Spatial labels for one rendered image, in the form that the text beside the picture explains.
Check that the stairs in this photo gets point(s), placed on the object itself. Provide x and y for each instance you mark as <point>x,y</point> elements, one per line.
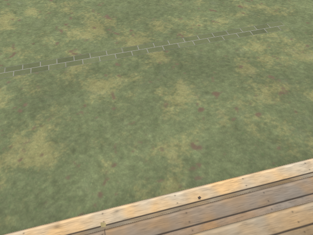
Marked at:
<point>273,201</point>

